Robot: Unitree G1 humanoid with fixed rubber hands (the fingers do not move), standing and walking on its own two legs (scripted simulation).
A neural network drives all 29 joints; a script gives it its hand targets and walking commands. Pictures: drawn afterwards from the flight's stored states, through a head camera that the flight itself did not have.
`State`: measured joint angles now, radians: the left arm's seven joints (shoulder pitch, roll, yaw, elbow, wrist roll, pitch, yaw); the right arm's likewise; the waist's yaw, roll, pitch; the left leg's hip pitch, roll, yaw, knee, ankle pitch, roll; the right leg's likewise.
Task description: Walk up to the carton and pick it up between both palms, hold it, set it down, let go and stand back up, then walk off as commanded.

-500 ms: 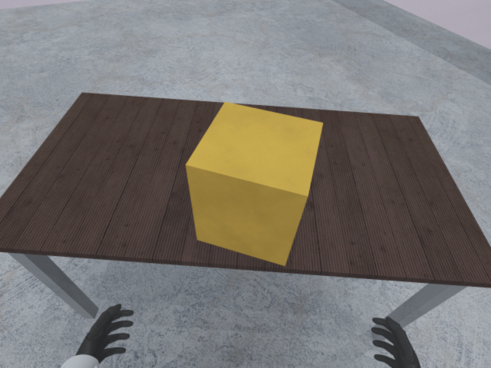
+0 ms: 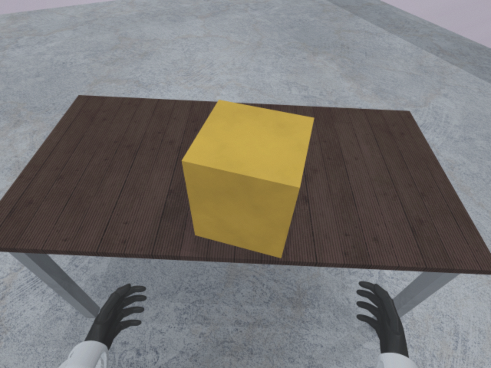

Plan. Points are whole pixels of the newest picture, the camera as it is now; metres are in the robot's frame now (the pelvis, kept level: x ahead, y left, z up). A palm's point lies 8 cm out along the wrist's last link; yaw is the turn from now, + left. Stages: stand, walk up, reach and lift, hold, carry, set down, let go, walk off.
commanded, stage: reach and lift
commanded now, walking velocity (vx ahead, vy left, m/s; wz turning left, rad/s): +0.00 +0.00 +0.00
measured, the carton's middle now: (250, 180) +0.49 +0.02 -0.02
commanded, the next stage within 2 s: none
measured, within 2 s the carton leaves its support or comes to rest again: neither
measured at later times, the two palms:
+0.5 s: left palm (112, 297) +0.22 +0.24 -0.03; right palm (370, 311) +0.20 -0.17 +0.02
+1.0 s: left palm (119, 222) +0.33 +0.25 +0.03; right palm (346, 260) +0.27 -0.14 +0.04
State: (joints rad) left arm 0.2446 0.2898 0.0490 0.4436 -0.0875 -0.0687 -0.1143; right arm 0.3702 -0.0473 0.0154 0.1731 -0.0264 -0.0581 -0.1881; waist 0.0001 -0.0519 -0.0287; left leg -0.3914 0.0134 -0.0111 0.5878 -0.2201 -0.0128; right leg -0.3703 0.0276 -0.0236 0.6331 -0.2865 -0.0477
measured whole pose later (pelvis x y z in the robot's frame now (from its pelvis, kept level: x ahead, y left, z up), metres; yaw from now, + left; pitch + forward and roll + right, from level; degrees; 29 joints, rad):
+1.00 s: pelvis +0.03 +0.02 +0.00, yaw +0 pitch +4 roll +0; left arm -0.19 0.35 -0.01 0.44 -0.19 0.00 -0.12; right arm 0.11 0.00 0.09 0.16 0.05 -0.02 -0.31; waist 0.00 -0.07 -0.03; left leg -0.39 0.00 -0.01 0.57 -0.25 0.00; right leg -0.34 0.02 -0.02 0.57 -0.29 -0.02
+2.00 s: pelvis +0.03 +0.03 +0.01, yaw +0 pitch +3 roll -1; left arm -0.70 0.35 -0.01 0.68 -0.19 0.27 -0.08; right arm -0.51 -0.04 -0.07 0.50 0.11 0.20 -0.29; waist -0.06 -0.05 -0.02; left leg -0.34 0.00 -0.01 0.51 -0.22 0.01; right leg -0.28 0.01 -0.02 0.48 -0.25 0.00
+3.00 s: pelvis +0.03 +0.04 +0.01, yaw -1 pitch +13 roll -3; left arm -1.03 0.35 -0.16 1.40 -0.22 -0.18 -0.03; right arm -0.87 -0.04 -0.13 1.12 0.11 -0.09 -0.25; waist -0.11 -0.02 -0.10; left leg -0.59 0.02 -0.01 0.58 -0.22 0.01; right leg -0.50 0.04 -0.02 0.48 -0.21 0.00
